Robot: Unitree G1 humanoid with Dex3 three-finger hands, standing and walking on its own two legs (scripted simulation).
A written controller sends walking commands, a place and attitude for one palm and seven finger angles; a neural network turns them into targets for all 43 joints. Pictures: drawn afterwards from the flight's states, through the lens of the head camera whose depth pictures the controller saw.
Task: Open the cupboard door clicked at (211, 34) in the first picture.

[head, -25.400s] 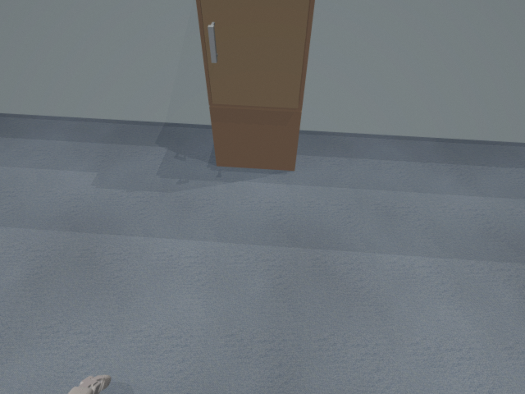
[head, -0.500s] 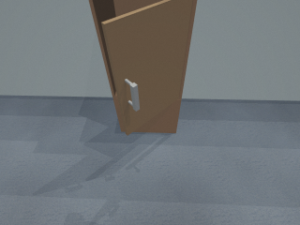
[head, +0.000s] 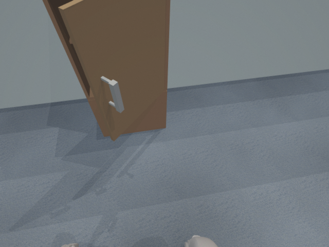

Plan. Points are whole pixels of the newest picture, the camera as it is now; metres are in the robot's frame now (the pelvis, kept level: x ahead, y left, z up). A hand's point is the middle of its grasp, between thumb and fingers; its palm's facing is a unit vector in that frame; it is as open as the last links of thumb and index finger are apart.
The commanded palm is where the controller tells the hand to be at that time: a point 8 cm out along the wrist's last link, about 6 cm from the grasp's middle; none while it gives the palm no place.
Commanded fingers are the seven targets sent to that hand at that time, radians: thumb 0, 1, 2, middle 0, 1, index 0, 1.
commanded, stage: walk to a spot facing it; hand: left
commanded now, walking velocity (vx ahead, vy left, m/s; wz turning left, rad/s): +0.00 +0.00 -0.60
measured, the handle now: (112, 94) +0.58 +0.23 -0.05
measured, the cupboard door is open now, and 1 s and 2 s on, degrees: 45 45 45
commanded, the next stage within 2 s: none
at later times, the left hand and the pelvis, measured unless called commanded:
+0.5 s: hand (115, 244) +0.14 +0.15 -0.18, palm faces -0.27 -0.94 -0.21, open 7.4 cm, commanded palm none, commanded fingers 0.00 0.90 0.90 -0.20 -0.30 -0.20 -0.30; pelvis +0.02 -0.02 -0.01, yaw -18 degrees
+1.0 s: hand (152, 210) +0.23 +0.06 -0.16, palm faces -0.57 -0.77 -0.29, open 7.4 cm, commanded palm none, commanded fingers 0.00 0.90 0.90 -0.20 -0.30 -0.20 -0.30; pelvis +0.03 -0.06 +0.00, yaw -37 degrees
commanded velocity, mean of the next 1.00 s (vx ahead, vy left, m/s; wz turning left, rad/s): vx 0.03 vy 0.00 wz -0.60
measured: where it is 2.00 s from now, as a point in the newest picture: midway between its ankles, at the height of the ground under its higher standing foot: (229, 230)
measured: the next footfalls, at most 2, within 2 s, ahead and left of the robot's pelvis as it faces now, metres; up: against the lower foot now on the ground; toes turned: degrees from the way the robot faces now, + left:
right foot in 0.14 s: +0.04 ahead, -0.14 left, +0.00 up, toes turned -8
left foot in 0.52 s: +0.10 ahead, +0.09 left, +0.00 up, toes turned -18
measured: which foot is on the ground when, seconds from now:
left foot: down 0.00-0.14, up 0.16-0.50, down 0.52-0.86, up 0.88-1.00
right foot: up 0.00-0.12, down 0.14-0.52, up 0.54-0.84, down 0.86-1.00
